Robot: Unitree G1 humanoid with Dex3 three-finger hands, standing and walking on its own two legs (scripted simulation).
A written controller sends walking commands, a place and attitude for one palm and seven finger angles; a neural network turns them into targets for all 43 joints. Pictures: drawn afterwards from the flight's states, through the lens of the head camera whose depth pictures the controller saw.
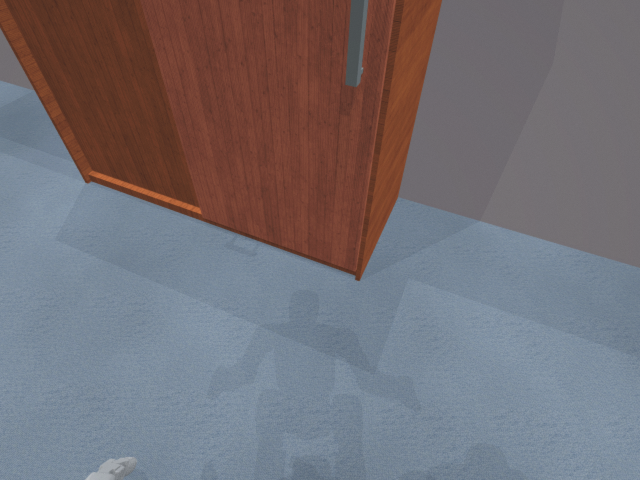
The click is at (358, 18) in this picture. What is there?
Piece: wardrobe's sliding door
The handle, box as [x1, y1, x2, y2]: [345, 0, 367, 86]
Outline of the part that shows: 367,0 351,0 345,84 356,86 360,80 360,74 362,72 361,60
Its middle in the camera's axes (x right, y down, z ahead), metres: +0.09 -0.47 +0.83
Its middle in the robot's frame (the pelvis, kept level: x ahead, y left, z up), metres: +0.96 -0.02 +0.18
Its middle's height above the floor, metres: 0.95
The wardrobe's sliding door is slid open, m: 0.00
